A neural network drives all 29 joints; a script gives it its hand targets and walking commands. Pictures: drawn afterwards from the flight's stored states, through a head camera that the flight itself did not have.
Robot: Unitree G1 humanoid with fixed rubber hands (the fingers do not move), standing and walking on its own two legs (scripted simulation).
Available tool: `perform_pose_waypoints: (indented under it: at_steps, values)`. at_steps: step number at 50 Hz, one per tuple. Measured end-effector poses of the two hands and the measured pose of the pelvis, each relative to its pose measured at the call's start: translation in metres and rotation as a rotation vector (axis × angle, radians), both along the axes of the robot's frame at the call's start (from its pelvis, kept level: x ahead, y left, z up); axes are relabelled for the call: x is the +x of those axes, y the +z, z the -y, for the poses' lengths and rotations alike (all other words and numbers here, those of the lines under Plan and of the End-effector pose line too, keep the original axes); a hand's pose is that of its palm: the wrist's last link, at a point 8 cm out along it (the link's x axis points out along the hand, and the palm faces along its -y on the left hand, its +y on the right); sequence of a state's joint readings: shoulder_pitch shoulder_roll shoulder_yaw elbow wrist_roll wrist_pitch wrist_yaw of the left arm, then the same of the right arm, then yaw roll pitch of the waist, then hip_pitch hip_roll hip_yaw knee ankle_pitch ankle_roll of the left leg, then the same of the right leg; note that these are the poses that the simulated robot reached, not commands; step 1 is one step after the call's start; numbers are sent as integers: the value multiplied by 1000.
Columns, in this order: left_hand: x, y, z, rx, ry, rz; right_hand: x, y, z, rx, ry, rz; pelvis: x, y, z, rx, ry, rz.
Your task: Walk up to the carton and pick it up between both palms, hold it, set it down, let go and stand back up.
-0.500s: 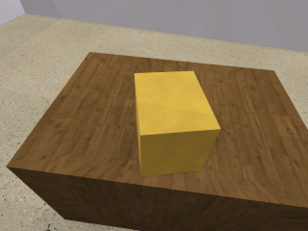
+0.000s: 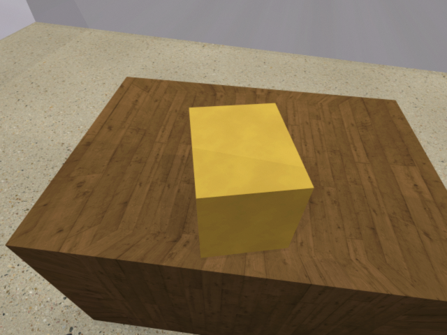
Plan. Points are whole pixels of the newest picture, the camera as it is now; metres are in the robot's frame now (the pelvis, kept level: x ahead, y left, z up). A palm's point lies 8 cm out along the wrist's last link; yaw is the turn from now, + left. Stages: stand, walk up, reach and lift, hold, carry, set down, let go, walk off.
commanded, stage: stand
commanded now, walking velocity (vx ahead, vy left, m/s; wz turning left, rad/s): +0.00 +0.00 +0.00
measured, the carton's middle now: (238, 178) +0.47 -0.03 -0.02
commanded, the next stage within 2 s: none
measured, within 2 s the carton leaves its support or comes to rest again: neither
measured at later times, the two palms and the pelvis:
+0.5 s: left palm out of the picture +0.09 +0.30 -0.11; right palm out of the picture +0.09 -0.32 -0.10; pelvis +0.01 -0.01 +0.00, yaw +0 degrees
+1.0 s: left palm out of the picture +0.10 +0.29 -0.10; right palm out of the picture +0.09 -0.33 -0.11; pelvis +0.02 -0.02 +0.00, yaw +0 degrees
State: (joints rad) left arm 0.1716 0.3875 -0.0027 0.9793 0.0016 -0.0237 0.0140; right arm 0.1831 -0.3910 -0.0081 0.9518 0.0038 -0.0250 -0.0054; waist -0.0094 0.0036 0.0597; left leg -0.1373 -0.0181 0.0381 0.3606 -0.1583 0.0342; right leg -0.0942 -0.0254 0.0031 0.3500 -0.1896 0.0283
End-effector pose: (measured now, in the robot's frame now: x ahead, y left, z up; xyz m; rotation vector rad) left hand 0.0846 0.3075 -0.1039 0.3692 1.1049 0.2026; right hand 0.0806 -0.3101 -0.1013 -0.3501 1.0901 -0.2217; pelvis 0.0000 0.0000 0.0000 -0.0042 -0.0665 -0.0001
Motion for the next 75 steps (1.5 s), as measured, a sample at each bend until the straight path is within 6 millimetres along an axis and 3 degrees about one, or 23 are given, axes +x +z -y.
perform_pose_waypoints:
  at_steps: [56,75]
  values:
    - [14,-1,20,-5,35,-24,13,-5,17,-1,-23,-42,20,3,17,5,-3,-13]
    - [8,0,20,2,40,-51,1,-10,18,11,-39,-73,19,3,20,5,-8,-17]
